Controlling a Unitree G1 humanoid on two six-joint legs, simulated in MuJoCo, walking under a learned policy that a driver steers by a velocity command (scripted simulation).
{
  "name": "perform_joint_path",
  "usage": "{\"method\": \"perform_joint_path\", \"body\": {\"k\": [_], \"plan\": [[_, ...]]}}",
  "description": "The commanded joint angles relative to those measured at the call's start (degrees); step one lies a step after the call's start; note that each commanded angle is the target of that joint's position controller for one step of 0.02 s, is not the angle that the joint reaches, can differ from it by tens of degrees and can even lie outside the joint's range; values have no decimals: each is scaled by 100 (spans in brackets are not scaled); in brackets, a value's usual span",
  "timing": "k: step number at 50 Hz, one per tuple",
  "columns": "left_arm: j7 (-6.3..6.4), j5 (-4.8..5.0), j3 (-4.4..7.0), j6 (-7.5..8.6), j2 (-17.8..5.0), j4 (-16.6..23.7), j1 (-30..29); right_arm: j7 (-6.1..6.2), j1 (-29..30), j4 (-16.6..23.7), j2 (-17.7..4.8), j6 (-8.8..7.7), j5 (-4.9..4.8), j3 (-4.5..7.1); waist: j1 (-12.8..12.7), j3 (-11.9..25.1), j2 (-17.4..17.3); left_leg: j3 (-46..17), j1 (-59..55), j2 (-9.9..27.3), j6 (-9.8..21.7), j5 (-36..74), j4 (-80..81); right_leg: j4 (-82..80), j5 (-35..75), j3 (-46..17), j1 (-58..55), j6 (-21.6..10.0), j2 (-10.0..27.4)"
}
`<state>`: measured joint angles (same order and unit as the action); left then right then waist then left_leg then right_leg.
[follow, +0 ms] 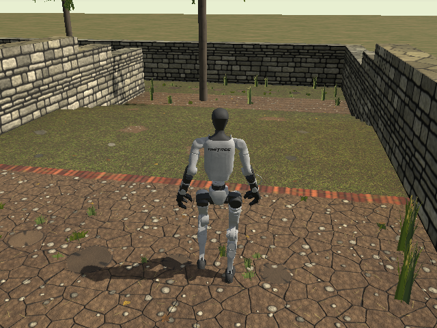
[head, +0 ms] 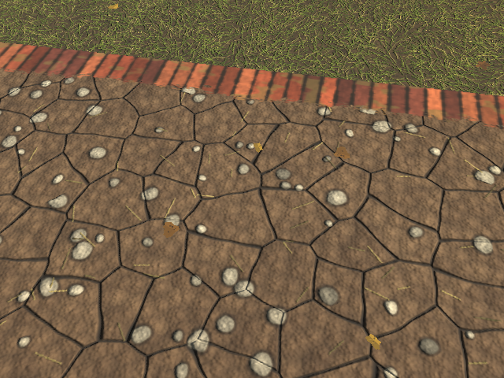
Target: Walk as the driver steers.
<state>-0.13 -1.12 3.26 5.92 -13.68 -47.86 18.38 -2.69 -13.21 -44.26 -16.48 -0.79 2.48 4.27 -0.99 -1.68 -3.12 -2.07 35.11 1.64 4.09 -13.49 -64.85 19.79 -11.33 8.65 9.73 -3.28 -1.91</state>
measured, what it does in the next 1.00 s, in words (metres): walks ahead: left foot, then right foot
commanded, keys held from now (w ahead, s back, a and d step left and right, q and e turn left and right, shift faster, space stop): w+q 0.06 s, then w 0.94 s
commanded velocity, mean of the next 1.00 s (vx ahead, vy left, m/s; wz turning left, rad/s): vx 0.50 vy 0.00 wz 0.17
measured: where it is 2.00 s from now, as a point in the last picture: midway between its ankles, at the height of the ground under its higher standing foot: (244, 274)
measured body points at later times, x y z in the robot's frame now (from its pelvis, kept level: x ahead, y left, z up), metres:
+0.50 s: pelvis +0.27 +0.07 +0.00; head +0.30 +0.08 +0.45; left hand +0.30 +0.33 -0.14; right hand +0.35 -0.19 -0.13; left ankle +0.26 +0.12 -0.74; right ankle +0.29 -0.09 -0.66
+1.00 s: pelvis +0.56 +0.04 +0.00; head +0.58 +0.03 +0.45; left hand +0.57 +0.31 -0.13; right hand +0.63 -0.20 -0.15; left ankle +0.48 +0.17 -0.66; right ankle +0.60 -0.01 -0.74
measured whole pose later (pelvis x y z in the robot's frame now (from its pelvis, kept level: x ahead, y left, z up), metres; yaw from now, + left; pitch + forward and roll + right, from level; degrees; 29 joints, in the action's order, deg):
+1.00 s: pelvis +0.56 +0.04 +0.00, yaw +8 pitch -1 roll +0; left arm -0.7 -0.9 2.9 4.3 -12.9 -53.9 15.8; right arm -0.8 -16.4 -55.1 -13.4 -3.7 1.7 2.4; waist 0.4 -3.1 -1.6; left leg -0.5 24.4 1.9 4.7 -16.4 -64.8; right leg 23.1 -9.9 6.2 12.9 -5.8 -3.2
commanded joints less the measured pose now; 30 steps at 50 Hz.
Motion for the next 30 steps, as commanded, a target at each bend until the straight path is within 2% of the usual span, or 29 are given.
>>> {"method": "perform_joint_path", "body": {"k": [1,5,7,10,12,13,14,15,16,17,18,19,20,21,22,24,27,30], "plan": [[-21,9,59,131,-430,194,117,-91,125,414,-3,4,0,-49,126,-62,655,-136,675,262,-62,609,226,-1154,1372,-947,-270,-650,1656],[-22,7,35,107,-472,23,405,-166,967,661,182,-62,-36,-177,-52,-214,676,257,291,160,-40,1436,1706,-1107,1870,-247,-241,-491,1424],[1,6,39,78,-583,-93,626,-187,1321,750,205,-78,-32,-221,-157,-304,699,504,14,80,16,1340,2316,-1143,1952,-150,-384,-488,1495],[43,3,38,-30,-711,-342,973,-138,1576,810,139,-100,10,-231,-214,-389,702,702,-179,-73,193,722,2912,-897,2604,-129,-1044,-522,1698],[72,5,43,-117,-848,-483,1058,-67,1293,699,52,-138,54,-197,-27,-149,835,889,-800,-392,394,133,3206,-120,4354,-5,-1398,-485,1746],[81,11,40,-166,-907,-542,1074,-30,721,498,-34,-188,72,-149,244,193,844,926,-1511,-584,524,96,3504,665,4919,101,-1430,-435,1701],[91,49,12,-200,-876,-540,1043,28,-210,153,-200,-256,132,-66,639,739,709,817,-2854,-604,678,375,3787,1770,4524,287,-908,-321,1552],[81,66,-64,-183,-651,-297,947,122,-1238,-65,-665,-290,223,69,1031,1527,179,-634,-4487,685,971,-116,3766,3457,2352,314,389,-217,1341],[-52,205,-166,-172,-121,-85,1354,192,-1374,-137,-1153,-258,107,181,705,2147,-1126,-3479,-5995,2321,1803,117,4334,5436,-2155,58,2620,44,257],[0,102,26,-183,-764,-49,579,247,-1316,-118,-1002,-215,-73,183,864,1732,-87,-3232,-5582,2030,1547,627,4552,5715,-1710,-795,3162,-22,418],[-24,149,10,-126,-654,107,164,259,-871,-194,-776,-243,-121,110,634,967,-45,-2240,-4797,1761,1349,1396,4645,5462,-1101,-907,3217,-74,623],[-34,139,-17,-99,-545,53,160,229,-586,-217,-491,-281,-120,39,385,585,183,-1709,-4050,1506,1146,1927,4827,5049,-806,-908,2906,-60,756],[-42,54,-15,-169,-472,-41,260,220,-393,-237,-322,-324,-149,-7,170,357,211,-1289,-3554,1277,978,2108,4982,4763,-717,-917,2608,-12,842],[-65,-39,-33,-269,-368,-138,483,214,-291,-268,-156,-359,-173,-56,3,306,90,-1011,-3145,1097,851,2068,5158,4564,-633,-908,2238,49,881],[-102,-74,-35,-345,-289,-196,568,212,-305,-310,-91,-403,-175,-81,-70,288,48,-885,-2968,1015,886,2106,5303,4502,-602,-865,2089,95,840],[-172,-116,-15,-411,-242,-145,364,219,-488,-468,-198,-477,-221,-61,-124,112,19,-674,-2821,927,921,2152,5542,4286,-333,-796,2258,167,845],[-194,-107,-10,-427,-260,94,-427,221,-817,-678,-222,-491,-220,-65,8,-237,3,-440,-2843,822,902,2097,5789,3656,367,-713,2802,280,939],[-203,-63,-60,-398,-207,281,-1084,214,-1056,-827,-227,-497,-209,-91,154,-340,-18,-211,-2992,729,810,2321,5797,2733,973,-611,2812,282,859]]}}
